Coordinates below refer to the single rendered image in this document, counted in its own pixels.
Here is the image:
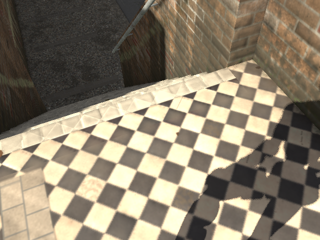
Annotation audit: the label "stairs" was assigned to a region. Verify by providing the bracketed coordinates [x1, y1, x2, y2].
[0, 71, 207, 140]

